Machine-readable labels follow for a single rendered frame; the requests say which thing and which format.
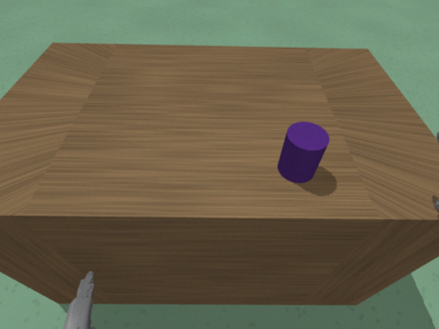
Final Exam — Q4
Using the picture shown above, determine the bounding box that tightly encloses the left robot hand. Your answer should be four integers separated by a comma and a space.
64, 271, 95, 329

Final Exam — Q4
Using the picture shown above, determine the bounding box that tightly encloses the can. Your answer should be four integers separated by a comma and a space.
278, 122, 329, 183

